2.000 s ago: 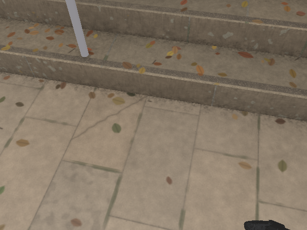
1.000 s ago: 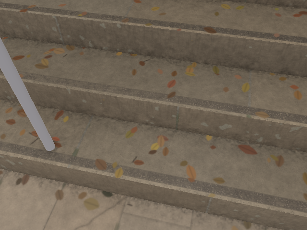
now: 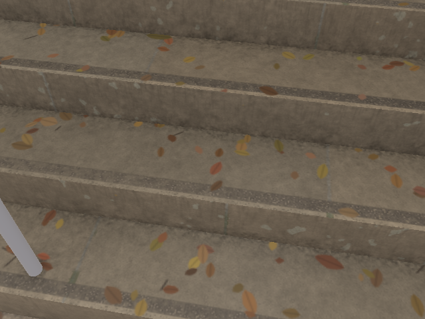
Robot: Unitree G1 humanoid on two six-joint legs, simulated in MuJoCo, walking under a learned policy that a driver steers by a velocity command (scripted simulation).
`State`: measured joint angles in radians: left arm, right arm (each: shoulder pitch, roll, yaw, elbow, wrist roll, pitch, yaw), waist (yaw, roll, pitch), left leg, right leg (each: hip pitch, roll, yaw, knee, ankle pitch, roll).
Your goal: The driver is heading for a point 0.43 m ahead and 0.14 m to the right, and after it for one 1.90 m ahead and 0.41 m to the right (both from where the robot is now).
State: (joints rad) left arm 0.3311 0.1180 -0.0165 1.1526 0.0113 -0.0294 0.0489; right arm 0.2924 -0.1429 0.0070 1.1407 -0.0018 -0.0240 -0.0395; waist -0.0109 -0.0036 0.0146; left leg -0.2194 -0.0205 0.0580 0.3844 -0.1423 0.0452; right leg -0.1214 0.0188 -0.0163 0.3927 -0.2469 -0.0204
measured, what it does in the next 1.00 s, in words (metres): walks ahead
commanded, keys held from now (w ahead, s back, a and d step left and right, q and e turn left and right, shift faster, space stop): no key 0.38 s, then w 0.32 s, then w+e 0.30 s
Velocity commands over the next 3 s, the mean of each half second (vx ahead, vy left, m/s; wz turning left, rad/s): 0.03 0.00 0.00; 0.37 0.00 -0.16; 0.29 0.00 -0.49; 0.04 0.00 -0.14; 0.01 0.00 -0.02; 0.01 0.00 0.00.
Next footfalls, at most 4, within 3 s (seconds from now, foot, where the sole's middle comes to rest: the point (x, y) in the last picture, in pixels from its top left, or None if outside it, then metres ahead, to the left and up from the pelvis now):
1.26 right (263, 293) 0.55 -0.12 -0.62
2.24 left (224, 177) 0.84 -0.02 -0.45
2.76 right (296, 182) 0.82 -0.23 -0.45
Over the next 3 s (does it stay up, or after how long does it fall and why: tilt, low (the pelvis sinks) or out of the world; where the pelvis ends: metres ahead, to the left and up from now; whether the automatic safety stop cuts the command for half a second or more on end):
stays up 0.79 -0.13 0.33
